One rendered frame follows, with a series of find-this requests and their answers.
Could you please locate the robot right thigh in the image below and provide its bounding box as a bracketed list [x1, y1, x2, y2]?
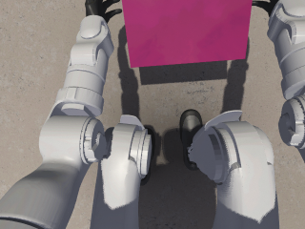
[200, 120, 280, 229]

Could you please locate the robot right hand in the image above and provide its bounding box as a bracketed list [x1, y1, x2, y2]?
[252, 0, 279, 17]

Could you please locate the right robot shin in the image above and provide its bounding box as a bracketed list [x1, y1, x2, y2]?
[187, 110, 275, 175]

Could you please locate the carton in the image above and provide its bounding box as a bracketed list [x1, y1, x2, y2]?
[122, 0, 253, 68]

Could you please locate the right robot forearm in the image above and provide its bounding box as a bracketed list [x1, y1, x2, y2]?
[267, 0, 305, 100]

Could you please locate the robot left upper arm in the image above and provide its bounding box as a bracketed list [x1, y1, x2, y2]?
[0, 114, 107, 229]

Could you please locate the robot left hand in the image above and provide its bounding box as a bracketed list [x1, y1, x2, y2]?
[85, 0, 122, 24]

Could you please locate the robot right upper arm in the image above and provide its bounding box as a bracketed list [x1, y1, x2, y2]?
[278, 94, 305, 163]

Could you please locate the left robot forearm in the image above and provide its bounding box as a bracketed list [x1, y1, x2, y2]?
[38, 15, 114, 154]

